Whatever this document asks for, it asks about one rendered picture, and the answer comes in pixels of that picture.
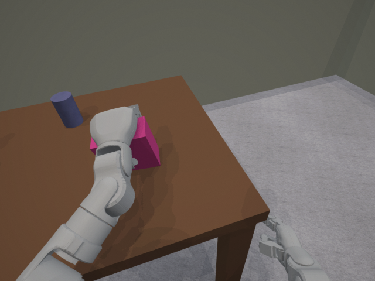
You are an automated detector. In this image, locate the left robot upper arm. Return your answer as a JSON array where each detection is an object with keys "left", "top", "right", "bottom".
[{"left": 25, "top": 255, "right": 84, "bottom": 281}]

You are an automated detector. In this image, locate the right robot hand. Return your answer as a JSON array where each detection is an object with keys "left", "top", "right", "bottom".
[{"left": 259, "top": 215, "right": 302, "bottom": 267}]

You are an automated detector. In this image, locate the sponge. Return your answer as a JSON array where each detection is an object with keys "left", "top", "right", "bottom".
[{"left": 90, "top": 116, "right": 161, "bottom": 171}]

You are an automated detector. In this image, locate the right robot forearm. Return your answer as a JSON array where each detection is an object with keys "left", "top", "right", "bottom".
[{"left": 284, "top": 246, "right": 331, "bottom": 281}]

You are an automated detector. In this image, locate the left robot hand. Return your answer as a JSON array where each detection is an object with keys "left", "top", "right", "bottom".
[{"left": 90, "top": 104, "right": 142, "bottom": 169}]

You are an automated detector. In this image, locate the left robot forearm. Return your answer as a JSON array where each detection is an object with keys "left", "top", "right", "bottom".
[{"left": 16, "top": 141, "right": 135, "bottom": 281}]

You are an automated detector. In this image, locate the table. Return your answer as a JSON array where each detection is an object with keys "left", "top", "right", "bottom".
[{"left": 0, "top": 76, "right": 270, "bottom": 281}]

